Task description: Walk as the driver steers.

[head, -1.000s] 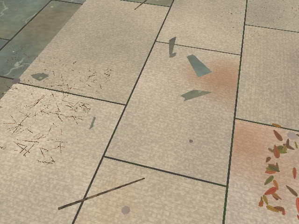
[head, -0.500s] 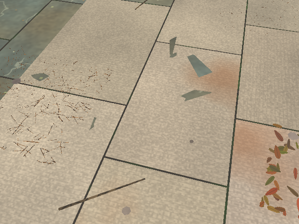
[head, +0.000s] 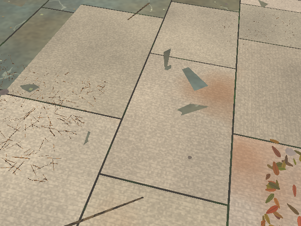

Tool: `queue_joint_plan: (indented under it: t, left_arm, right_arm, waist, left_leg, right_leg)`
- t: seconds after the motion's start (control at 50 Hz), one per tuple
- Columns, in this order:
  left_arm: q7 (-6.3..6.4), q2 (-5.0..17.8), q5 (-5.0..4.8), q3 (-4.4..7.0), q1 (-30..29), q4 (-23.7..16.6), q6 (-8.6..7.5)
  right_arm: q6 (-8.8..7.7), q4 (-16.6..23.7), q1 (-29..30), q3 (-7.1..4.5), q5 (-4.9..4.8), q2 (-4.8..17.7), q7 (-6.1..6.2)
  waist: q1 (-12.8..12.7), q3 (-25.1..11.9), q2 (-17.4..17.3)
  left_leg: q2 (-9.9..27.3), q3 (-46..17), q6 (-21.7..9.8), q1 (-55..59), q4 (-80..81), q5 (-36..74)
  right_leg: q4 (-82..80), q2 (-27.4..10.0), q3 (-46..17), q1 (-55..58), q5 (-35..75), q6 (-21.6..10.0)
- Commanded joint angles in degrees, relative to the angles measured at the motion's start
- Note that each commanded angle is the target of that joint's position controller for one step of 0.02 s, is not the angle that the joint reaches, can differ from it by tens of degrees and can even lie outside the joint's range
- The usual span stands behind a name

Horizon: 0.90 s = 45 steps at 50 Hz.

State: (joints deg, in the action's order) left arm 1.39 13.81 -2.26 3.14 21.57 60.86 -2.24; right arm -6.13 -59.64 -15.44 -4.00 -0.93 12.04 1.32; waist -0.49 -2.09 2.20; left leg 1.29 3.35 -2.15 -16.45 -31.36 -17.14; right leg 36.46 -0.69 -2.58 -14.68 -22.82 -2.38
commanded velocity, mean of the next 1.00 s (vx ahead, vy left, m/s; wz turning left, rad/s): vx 0.33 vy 0.00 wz -0.36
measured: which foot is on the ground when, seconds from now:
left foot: down 0.00-0.48, up 0.50-0.88, down 0.90-1.00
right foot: up 0.00-0.44, down 0.46-0.92, up 0.94-1.00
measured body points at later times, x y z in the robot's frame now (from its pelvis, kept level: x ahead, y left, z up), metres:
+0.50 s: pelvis +0.23 -0.04 -0.02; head +0.27 -0.04 +0.42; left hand +0.50 +0.12 -0.12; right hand +0.11 -0.28 -0.16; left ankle +0.02 +0.12 -0.67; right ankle +0.32 -0.13 -0.73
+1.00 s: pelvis +0.45 -0.07 +0.00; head +0.48 -0.07 +0.45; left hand +0.64 +0.14 -0.14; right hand +0.50 -0.36 -0.11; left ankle +0.59 -0.02 -0.73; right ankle +0.33 -0.14 -0.70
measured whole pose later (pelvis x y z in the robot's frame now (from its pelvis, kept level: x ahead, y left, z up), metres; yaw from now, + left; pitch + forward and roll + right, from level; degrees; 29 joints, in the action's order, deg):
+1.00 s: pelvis +0.45 -0.07 +0.00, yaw -24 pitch +2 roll -1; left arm 0.5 14.8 -0.4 2.3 11.8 50.5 -2.1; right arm -5.0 -44.9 -6.9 -1.8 1.7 12.9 0.0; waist -1.2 1.3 0.7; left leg 0.0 1.6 -2.1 -26.2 -29.4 -5.7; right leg 46.5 3.6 -3.6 -16.4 -32.3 -0.4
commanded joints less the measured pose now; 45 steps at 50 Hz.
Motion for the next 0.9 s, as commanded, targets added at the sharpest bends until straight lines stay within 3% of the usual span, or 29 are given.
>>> queue_joint_plan:
  t: [0.02, 0.04, 0.08, 0.1, 0.14, 0.24, 0.34, 0.4, 0.42, 0.44, 0.46, 0.48, 0.5, 0.52, 0.54, 0.56, 0.58, 0.6, 0.64, 0.68, 0.74, 0.82, 0.88, 0.9]
  left_arm:
    - [-0.36, 0.6, -0.77, -0.31, -7.7, -8.0, -2.8]
    - [-0.69, 3.1, -1.21, 0.13, -9.2, -8.6, -3.09]
    - [-0.74, 3.2, -0.13, 0.69, -7.6, -7.0, -3.0]
    - [-0.99, 3.6, 0.15, 1.07, -7.2, -6.6, -2.72]
    - [-1.83, 2.1, 0.19, 1.13, -7.4, -6.4, -1.88]
    - [-2.88, 0.2, 0.37, 0.28, -18.5, -12.6, -1.36]
    - [-4.95, -0.7, 0.52, -0.6, -27.4, -17.6, -1.53]
    - [-5.95, 1.4, 0.45, 0.41, -26.5, -19.3, -1.63]
    - [-6.09, 3.2, 0.38, 1.33, -22.3, -18.8, -1.5]
    - [-6.01, 6.3, 0.31, 2.81, -15.1, -17.5, -1.31]
    - [-5.19, 10.1, 0.36, 4.86, -5.7, -15.3, -0.97]
    - [-3.57, 14.5, 0.53, 5.93, 0.1, -13.6, -0.25]
    - [-3.6, 17.8, 1.77, 5.89, -0.3, -15.5, -0.89]
    - [-3.34, 12.6, 2.26, 4.73, 1.2, -14.5, -1.0]
    - [-3.32, 9.2, 1.81, 3.78, -3.8, -14.8, -1.64]
    - [-3.64, 7.1, 1.45, 2.87, -10.6, -16.7, -2.21]
    - [-3.68, 5.8, 1.62, 2.38, -14.2, -17.7, -2.53]
    - [-3.56, 5.3, 2.05, 2.07, -15.2, -17.9, -2.68]
    - [-3.19, 6.5, 2.19, 2.11, -14.2, -16.8, -3.1]
    - [-2.38, 7.8, 2.48, 2.25, -12.3, -15.9, -3.19]
    - [-1.45, 7.8, 1.93, 2.04, -10.7, -15.2, -2.18]
    - [-0.95, 7.9, 2.01, 1.54, -8.1, -13.8, -1.12]
    - [-0.76, 7.2, 1.87, 1.01, -9.0, -13.3, -0.66]
    - [-0.66, 6.6, 1.78, 0.73, -8.8, -13.1, -0.6]
  right_arm:
    - [-0.68, -3.6, -22.1, -1.92, 1.82, 10.8, 0.23]
    - [-1.36, -1.6, -15.4, -0.83, 0.85, 7.2, 0.02]
    - [-1.61, 0.3, -7.3, 0.12, 0.46, 5.4, -0.85]
    - [-1.43, 0.3, -7.0, 0.46, 0.78, 4.2, -1.06]
    - [-1.2, -0.5, -10.1, 0.8, 1.89, 3.1, -0.87]
    - [-0.76, 1.0, -10.3, 0.59, 2.51, 6.2, 0.74]
    - [-0.02, 1.3, -14.0, 0.1, 1.09, 7.8, 1.36]
    - [0.79, 2.6, -12.6, -0.52, 0.68, 10.1, 1.63]
    - [1.25, 3.2, -11.7, -0.85, 0.61, 11.3, 1.87]
    - [1.58, 4.0, -10.3, -1.2, 0.57, 12.6, 1.82]
    - [1.37, 5.3, -7.9, -1.22, 0.2, 13.0, 1.5]
    - [0.35, 7.2, -8.7, -0.08, 1.91, 8.6, 0.8]
    - [-2.16, 10.6, -13.6, 1.99, 0.43, 2.7, -0.68]
    - [-4.41, 12.7, -3.8, 0.42, -1.69, 8.3, -1.32]
    - [-4.7, 13.9, -0.7, 0.11, -2.74, 9.5, -1.18]
    - [-4.1, 12.9, -1.2, -0.15, -1.59, 9.6, -0.34]
    - [-2.99, 12.3, -2.9, -0.86, -0.38, 10.0, 0.24]
    - [-1.82, 12.2, -4.6, -1.17, 0.09, 10.1, 0.32]
    - [-0.38, 13.0, -4.8, -1.06, 0.84, 8.1, 0.66]
    - [0.32, 14.8, -1.5, -0.68, 1.61, 7.0, 1.07]
    - [0.54, 16.4, 3.7, 0.31, 1.77, 5.5, 0.79]
    - [0.28, 17.8, 8.9, 0.43, 1.06, 7.2, -0.59]
    - [-0.33, 18.0, 7.9, -0.25, 1.92, 9.1, -1.38]
    - [-0.65, 17.1, 5.2, -0.53, 2.41, 9.7, -1.37]
  waist:
    - [6.9, 2.5, -16.9]
    - [4.6, 7.8, -11.0]
    - [1.3, 9.2, -7.8]
    - [1.0, 8.8, -8.0]
    - [1.7, 7.2, -7.8]
    - [2.9, 9.3, -5.7]
    - [4.7, 11.0, -5.4]
    - [1.3, 7.3, -8.6]
    - [-1.4, 4.3, -10.6]
    - [-5.3, 0.0, -11.8]
    - [-10.6, -4.6, -10.7]
    - [-9.5, -9.9, 0.8]
    - [-3.6, -20.7, 9.6]
    - [-7.7, -17.6, 2.5]
    - [-5.3, -8.1, 0.9]
    - [-1.2, -3.3, -5.9]
    - [1.2, -1.6, -6.1]
    - [2.8, -0.9, -4.8]
    - [3.9, 0.0, -2.6]
    - [3.4, 0.3, -0.4]
    - [1.1, -1.8, 1.3]
    - [-1.7, -3.0, 2.6]
    - [0.2, -2.9, 2.7]
    - [1.6, -3.7, 1.8]
  left_leg:
    - [26.8, -44.3, -12.8, 22.4, 22.9, -24.7]
    - [24.6, -38.7, -10.7, 19.4, 23.4, -26.6]
    - [18.1, -22.4, -5.3, 15.4, 23.7, -9.5]
    - [15.3, -15.0, -3.3, 14.6, 23.4, -0.5]
    - [12.5, -6.4, -2.5, 14.2, 22.5, 11.4]
    - [12.1, 1.8, -3.3, 12.4, 24.5, 20.3]
    - [14.3, 7.5, -2.9, 19.0, 22.4, 28.8]
    - [15.2, 10.6, -2.5, 22.5, 12.8, 58.0]
    - [15.5, 11.0, -2.5, 22.8, 6.0, 68.0]
    - [15.5, 10.4, -2.3, 21.2, -3.6, 71.6]
    - [13.2, 10.8, -0.6, 13.6, -17.1, 64.3]
    - [8.0, 9.4, 1.3, -5.3, -37.8, 18.4]
    - [-3.4, -2.9, 2.8, -24.2, -55.7, -17.0]
    - [-0.7, -10.6, 0.9, -30.7, -57.4, -12.3]
    - [2.0, -9.3, -0.2, -32.2, -53.2, -7.1]
    - [4.7, -8.4, 0.4, -27.2, -48.8, -3.7]
    - [6.3, -7.9, 1.5, -22.1, -45.3, -2.7]
    - [7.4, -7.9, 2.1, -17.3, -43.2, -2.6]
    - [6.8, -6.1, 3.5, -14.3, -37.4, -0.7]
    - [5.4, -4.4, 4.5, -14.7, -29.4, 4.8]
    - [3.6, -3.2, 4.3, -12.7, -14.6, 15.8]
    - [1.9, -4.3, 3.4, -11.0, -4.2, 21.3]
    - [0.7, -4.3, 0.6, -7.9, 2.7, 18.4]
    - [0.5, -4.0, -0.7, -2.5, 7.4, 26.6]
  right_leg:
    - [31.6, 1.0, -5.2, -36.9, -7.5, -2.4]
    - [35.3, -1.7, -7.0, -41.1, -1.1, -3.5]
    - [32.8, -3.6, -7.2, -38.1, 9.1, -3.7]
    - [30.4, -4.3, -6.4, -35.3, 12.4, -3.4]
    - [30.1, -4.1, -3.8, -32.8, 16.9, -2.4]
    - [15.5, -3.6, -0.6, -32.9, 25.1, -0.6]
    - [4.1, -2.8, 6.0, -30.3, 24.2, -2.5]
    - [2.1, 1.7, 11.3, -20.8, 17.2, -5.8]
    - [2.6, 4.0, 12.5, -14.9, 14.4, -7.0]
    - [1.0, 5.6, 12.1, -5.3, 13.6, -8.7]
    - [-5.2, 5.9, 9.0, 10.0, 18.0, -11.2]
    - [-4.3, -6.2, -9.9, 28.0, 18.5, -14.7]
    - [-14.2, -20.4, -45.9, 43.2, 7.9, -27.3]
    - [-20.8, -18.0, -43.2, 40.1, 4.6, -22.8]
    - [-21.1, -16.5, -32.3, 30.4, 13.3, -19.8]
    - [-21.0, -13.9, -23.6, 18.6, 25.6, -17.1]
    - [-20.7, -12.0, -17.2, 10.3, 34.9, -16.0]
    - [-21.2, -10.4, -13.3, 4.5, 39.9, -15.3]
    - [-21.8, -8.3, -8.0, -1.9, 48.7, -14.7]
    - [-21.4, -6.2, -3.8, -3.6, 55.6, -13.8]
    - [-19.7, -3.9, -0.4, -1.1, 53.5, -11.0]
    - [-17.0, -7.0, -3.6, 5.0, 45.3, -9.9]
    - [-10.8, -8.4, -7.0, 8.5, 41.7, -7.8]
    - [-7.1, -6.2, -6.4, 8.2, 39.2, -5.9]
